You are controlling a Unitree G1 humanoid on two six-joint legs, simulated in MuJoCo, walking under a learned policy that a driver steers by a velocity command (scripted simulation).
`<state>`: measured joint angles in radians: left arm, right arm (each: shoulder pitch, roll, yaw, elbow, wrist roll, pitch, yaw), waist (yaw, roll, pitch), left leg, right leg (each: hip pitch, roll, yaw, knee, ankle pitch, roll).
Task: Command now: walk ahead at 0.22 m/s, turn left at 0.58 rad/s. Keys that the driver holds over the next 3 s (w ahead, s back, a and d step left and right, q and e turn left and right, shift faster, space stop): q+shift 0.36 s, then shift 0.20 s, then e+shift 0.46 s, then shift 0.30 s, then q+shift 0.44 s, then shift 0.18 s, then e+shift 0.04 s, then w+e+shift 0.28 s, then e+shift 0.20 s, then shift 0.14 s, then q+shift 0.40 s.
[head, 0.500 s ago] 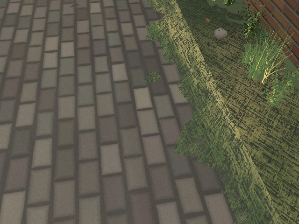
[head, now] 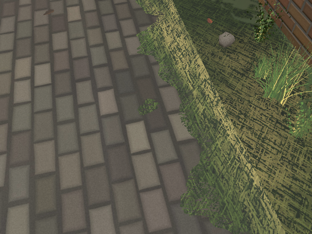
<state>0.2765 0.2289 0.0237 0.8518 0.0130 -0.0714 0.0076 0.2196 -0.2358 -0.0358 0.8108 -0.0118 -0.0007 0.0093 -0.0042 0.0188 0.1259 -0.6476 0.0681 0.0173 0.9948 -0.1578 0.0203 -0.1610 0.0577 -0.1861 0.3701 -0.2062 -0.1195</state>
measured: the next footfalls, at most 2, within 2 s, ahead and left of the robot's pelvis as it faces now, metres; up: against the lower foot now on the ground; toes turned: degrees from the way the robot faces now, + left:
left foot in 0.18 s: +0.20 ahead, +0.11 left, +0.00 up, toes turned +14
right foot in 0.72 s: +0.22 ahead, -0.08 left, +0.00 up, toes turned +26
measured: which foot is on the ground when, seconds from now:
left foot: up 0.00-0.16, down 0.18-0.72, up 0.74-1.00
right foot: down 0.00-0.20, up 0.22-0.70, down 0.72-1.00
